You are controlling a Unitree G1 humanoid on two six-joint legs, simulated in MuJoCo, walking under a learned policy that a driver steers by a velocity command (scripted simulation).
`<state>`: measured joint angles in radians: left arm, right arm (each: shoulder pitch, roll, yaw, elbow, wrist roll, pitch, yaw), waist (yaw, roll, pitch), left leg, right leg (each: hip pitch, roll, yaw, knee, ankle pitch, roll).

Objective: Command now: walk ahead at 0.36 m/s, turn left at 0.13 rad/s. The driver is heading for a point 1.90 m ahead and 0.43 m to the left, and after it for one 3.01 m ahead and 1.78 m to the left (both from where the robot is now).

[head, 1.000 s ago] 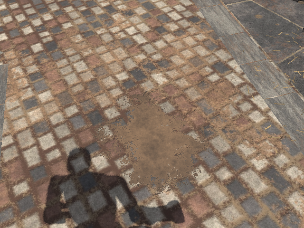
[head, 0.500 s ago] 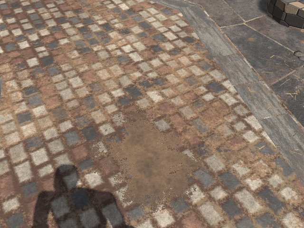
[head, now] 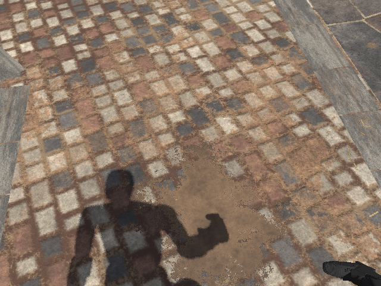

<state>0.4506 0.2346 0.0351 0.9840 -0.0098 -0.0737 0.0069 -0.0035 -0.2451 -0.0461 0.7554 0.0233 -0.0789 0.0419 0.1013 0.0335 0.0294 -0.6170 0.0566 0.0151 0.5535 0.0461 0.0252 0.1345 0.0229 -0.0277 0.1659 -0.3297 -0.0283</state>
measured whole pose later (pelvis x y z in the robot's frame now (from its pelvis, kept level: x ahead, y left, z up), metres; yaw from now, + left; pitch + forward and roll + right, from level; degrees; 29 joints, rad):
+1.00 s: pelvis +0.19 +0.03 +0.00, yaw +23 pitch +1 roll +0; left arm 0.21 0.28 0.04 0.78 0.02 -0.01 0.02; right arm 0.17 -0.24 -0.04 0.74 -0.02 0.04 -0.01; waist 0.04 -0.03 0.02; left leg -0.23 -0.03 -0.03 0.50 -0.28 0.02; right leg -0.28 -0.06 0.00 0.54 -0.31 0.04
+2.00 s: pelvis +0.20 +0.04 +0.00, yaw +23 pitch -2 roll +0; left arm 0.25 0.21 0.03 1.07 0.00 0.00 0.05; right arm 0.22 -0.22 -0.02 1.05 0.00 0.01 -0.03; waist 0.01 0.00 0.04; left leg -0.17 -0.02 -0.03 0.49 -0.29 0.01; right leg -0.20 -0.05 0.00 0.48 -0.25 0.05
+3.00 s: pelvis +0.20 +0.03 +0.00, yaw +22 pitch -1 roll +0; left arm 0.32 0.17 0.02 1.12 -0.01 0.00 0.06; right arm 0.31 -0.17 -0.01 1.09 0.01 0.00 -0.04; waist 0.00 0.00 0.03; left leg -0.19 -0.01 -0.02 0.51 -0.31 0.00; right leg -0.23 -0.04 0.01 0.52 -0.28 0.03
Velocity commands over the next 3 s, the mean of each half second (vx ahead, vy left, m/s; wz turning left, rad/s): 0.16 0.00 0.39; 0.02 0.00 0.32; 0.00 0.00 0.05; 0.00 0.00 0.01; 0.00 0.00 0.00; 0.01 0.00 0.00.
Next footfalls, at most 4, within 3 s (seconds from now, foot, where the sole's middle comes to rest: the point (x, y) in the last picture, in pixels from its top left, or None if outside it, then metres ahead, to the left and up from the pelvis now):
0.08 left None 0.24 0.12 -0.77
0.56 right None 0.30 -0.08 -0.77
0.92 left None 0.18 0.15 -0.77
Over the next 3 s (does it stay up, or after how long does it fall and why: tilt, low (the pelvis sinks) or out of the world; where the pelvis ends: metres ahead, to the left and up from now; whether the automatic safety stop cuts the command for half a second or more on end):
stays up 0.20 0.03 0.00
